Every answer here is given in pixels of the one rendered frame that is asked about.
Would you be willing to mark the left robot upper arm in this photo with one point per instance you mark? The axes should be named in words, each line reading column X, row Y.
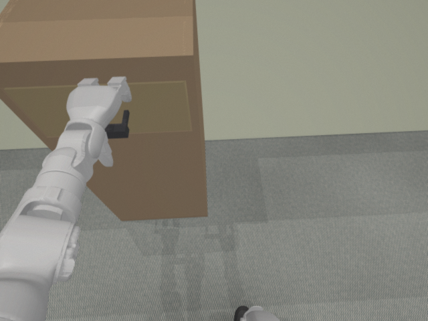
column 36, row 253

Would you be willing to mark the handle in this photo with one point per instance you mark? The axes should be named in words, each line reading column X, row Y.
column 119, row 130

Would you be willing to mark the drawer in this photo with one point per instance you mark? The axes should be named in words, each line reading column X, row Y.
column 155, row 106

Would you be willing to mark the robot left forearm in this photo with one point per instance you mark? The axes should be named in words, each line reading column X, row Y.
column 59, row 186

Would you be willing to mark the robot left hand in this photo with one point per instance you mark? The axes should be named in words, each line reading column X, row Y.
column 99, row 104

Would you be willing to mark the cabinet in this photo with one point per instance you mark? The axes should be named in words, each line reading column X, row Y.
column 155, row 175

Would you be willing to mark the right robot shin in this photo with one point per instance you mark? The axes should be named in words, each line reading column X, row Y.
column 253, row 308

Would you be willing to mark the robot right foot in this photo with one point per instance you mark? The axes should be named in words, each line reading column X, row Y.
column 240, row 311

